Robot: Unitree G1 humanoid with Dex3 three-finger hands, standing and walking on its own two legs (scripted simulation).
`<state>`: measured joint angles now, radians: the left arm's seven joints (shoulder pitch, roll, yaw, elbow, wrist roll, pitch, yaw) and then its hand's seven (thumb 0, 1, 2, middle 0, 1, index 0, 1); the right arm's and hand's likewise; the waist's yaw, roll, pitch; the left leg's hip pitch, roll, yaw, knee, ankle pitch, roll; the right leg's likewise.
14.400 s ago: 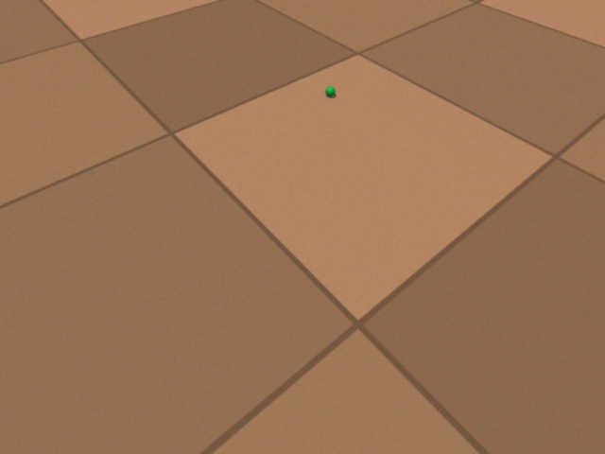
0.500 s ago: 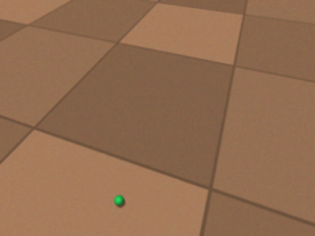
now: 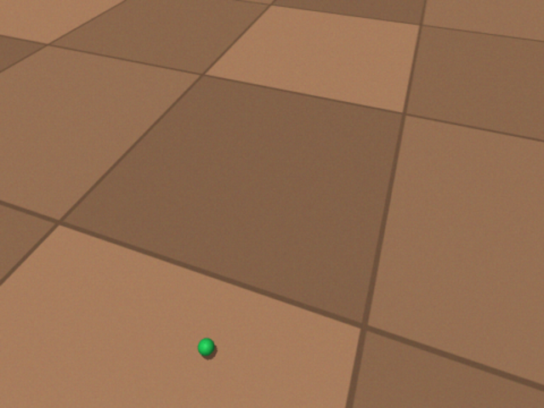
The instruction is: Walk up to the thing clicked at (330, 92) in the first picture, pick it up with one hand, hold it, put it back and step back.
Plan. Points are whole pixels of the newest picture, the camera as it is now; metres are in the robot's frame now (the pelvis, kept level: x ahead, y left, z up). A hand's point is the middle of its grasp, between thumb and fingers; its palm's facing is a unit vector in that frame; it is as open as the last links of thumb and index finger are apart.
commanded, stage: rise first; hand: left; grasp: from above
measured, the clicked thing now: (206, 346) +0.42 +0.26 -0.76
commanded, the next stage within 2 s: none
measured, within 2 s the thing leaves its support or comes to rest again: neither
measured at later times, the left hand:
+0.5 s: hand out of the picture +0.12 +0.27 -0.21, palm faces -0.11 -0.90 -0.42, open 12.7 cm
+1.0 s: hand out of the picture +0.15 +0.29 -0.33, palm faces -0.38 -0.69 -0.62, open 12.9 cm
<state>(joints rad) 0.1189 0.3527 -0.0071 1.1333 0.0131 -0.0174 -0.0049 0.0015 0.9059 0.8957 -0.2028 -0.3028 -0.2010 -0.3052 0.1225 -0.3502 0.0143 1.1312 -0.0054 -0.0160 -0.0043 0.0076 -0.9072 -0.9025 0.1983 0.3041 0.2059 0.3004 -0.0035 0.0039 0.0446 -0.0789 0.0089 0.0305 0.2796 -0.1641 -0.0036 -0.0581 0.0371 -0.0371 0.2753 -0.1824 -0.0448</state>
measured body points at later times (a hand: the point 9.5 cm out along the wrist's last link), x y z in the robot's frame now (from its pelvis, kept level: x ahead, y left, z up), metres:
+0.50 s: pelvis -0.02 +0.02 -0.06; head +0.06 +0.03 +0.39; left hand +0.13 +0.31 -0.18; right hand +0.12 -0.24 -0.16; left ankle -0.01 +0.12 -0.75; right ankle -0.02 -0.09 -0.75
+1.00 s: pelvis -0.04 +0.03 -0.18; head +0.10 +0.05 +0.24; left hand +0.17 +0.33 -0.29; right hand +0.16 -0.23 -0.27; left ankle -0.01 +0.12 -0.75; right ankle -0.02 -0.09 -0.75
